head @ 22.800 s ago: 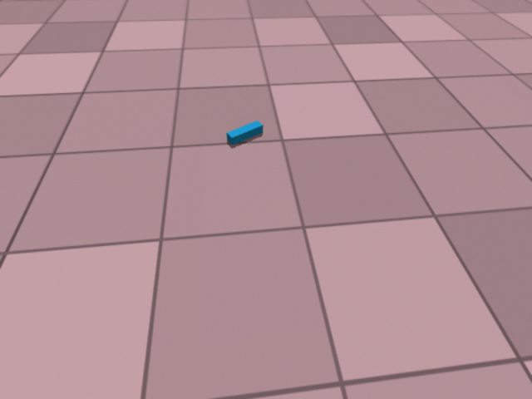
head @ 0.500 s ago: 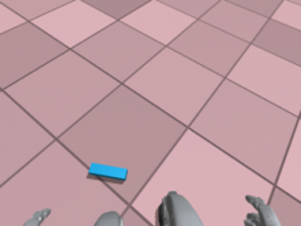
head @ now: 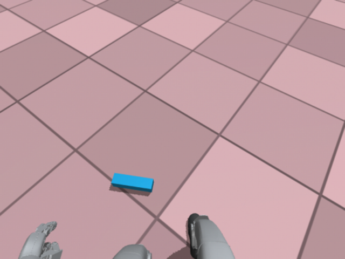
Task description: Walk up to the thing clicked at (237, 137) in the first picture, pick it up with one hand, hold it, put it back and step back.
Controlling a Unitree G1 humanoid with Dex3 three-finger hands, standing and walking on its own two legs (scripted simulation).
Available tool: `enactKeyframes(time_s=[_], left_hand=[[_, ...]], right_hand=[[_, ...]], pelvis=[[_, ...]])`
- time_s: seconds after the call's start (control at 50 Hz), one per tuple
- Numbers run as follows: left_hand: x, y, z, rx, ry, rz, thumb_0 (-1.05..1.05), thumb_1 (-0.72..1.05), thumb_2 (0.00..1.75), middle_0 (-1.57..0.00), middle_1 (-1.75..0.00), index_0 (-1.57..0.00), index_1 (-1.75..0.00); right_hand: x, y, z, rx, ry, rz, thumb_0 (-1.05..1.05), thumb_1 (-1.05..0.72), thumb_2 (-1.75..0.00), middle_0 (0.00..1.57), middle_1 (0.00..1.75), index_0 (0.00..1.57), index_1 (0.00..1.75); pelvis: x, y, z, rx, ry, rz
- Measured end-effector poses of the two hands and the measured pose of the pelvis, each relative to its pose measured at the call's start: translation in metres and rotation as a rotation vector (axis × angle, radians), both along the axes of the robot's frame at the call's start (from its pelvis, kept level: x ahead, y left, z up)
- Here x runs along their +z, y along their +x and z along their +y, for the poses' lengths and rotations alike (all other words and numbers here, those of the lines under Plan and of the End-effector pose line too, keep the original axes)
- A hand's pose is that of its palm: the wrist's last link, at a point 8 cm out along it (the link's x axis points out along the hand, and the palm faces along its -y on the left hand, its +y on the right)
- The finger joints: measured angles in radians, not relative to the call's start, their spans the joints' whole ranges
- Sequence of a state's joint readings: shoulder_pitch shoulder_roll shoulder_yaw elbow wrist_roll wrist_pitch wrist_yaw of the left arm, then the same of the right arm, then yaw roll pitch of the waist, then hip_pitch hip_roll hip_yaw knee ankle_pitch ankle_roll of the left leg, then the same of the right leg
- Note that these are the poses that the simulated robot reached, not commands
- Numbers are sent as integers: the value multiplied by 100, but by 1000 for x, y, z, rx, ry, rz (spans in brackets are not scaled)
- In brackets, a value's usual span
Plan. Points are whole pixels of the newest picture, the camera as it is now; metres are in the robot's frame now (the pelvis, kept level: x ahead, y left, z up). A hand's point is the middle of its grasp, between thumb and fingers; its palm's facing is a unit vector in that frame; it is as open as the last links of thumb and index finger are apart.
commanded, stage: walk up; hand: left
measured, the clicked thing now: (133, 182) +0.53 +0.22 -0.70
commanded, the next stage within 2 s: none
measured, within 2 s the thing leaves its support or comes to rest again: neither
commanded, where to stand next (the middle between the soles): +0.13 +0.01 m, yaw -5 degrees
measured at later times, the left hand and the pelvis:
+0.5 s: hand out of the picture -0.06 +0.26 -0.08, palm faces -0.06 -0.89 -0.45, open 7.4 cm; pelvis -0.09 -0.03 +0.04, yaw -7 degrees
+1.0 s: hand out of the picture +0.10 +0.27 -0.12, palm faces -0.10 -0.94 -0.32, open 7.4 cm; pelvis +0.03 +0.01 +0.03, yaw -2 degrees
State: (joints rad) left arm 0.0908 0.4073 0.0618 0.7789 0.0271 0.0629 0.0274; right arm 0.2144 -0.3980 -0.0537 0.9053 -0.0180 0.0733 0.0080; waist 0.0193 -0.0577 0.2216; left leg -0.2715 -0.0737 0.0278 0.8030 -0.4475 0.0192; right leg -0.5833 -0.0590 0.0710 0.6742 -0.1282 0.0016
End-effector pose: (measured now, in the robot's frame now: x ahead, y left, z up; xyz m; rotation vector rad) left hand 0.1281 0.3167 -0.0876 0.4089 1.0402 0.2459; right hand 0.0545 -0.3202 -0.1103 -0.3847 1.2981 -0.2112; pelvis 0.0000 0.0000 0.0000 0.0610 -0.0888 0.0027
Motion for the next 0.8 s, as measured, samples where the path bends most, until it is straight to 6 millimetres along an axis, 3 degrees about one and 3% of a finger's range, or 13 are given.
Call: enactKeyframes(time_s=[0.06, 0.12, 0.24, 0.32, 0.42, 0.56, 0.7, 0.8], left_hand=[[-3, -32, 3, 6, -34, 71, 0, 90, 90, -20, -30, -20, -30], [0, -64, 7, 27, -65, 117, 0, 90, 90, -20, -30, -20, -30], [11, -142, 12, 29, -83, 233, 0, 90, 90, -20, -30, -20, -30], [19, -168, 11, -1, -46, 289, 1, 90, 90, -20, -30, -20, -30], [29, -176, -1, -24, 10, 214, 1, 90, 90, -20, -30, -20, -30], [57, -189, -18, 13, 27, 164, 0, 90, 90, -20, -31, -20, -30], [53, -154, -17, 4, 25, 125, 1, 90, 90, -20, -31, -20, -30], [33, -114, -8, 4, -20, 105, 0, 90, 90, -20, -31, -20, -30]], right_hand=[[18, -39, 2, -38, -24, -6, 1, -90, -90, 21, 30, 21, 30], [38, -63, 4, -47, -55, 0, 1, -90, -90, 21, 30, 21, 30], [71, -74, -2, -48, -48, -117, 1, -90, -90, 21, 30, 21, 30], [77, -81, -20, -56, -57, -219, 1, -90, -90, 21, 30, 21, 31], [56, -111, -48, -99, -43, -200, 1, -90, -90, 21, 30, 21, 30], [46, -131, -46, -137, 55, -146, 1, -91, -90, 21, 30, 21, 30], [33, -134, -30, -123, 102, -36, 1, -91, -90, 21, 30, 20, 30], [34, -100, -17, -86, 77, 4, 1, -91, -90, 21, 30, 21, 30]], pelvis=[[10, -20, 8, -4, -68, -7], [24, -37, 8, -11, -85, 24], [44, -54, 2, -71, -92, 59], [44, -68, -7, -129, -92, 53], [34, -89, -26, -131, -100, 21], [51, -83, -32, -125, -58, 13], [46, -63, -29, -78, -69, 16], [36, -30, -19, -45, -88, 28]])
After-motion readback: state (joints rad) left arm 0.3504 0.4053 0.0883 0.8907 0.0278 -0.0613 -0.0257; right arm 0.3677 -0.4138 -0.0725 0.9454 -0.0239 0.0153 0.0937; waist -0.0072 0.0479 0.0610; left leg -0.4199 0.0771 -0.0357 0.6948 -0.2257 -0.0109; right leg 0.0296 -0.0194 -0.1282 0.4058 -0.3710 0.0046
